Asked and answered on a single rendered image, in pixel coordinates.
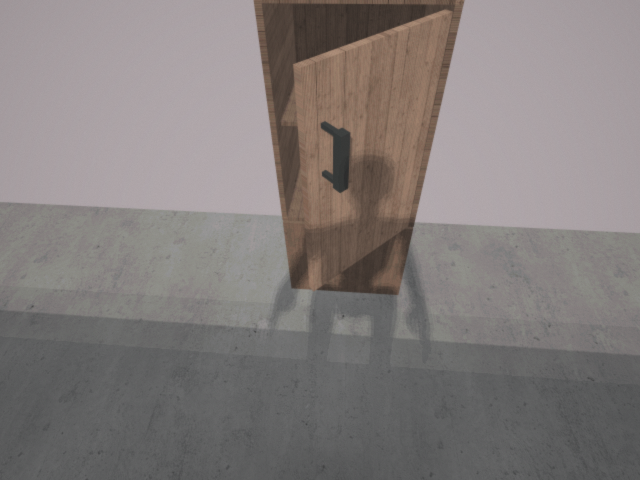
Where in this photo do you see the cupboard door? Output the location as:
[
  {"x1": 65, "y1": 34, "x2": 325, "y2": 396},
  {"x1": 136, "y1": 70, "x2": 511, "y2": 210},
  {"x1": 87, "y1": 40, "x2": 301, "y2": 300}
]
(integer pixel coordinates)
[{"x1": 293, "y1": 9, "x2": 453, "y2": 292}]

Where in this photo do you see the handle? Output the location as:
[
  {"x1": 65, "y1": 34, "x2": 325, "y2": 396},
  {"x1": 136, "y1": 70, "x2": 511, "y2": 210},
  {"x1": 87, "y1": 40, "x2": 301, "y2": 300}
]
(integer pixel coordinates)
[{"x1": 321, "y1": 121, "x2": 350, "y2": 193}]

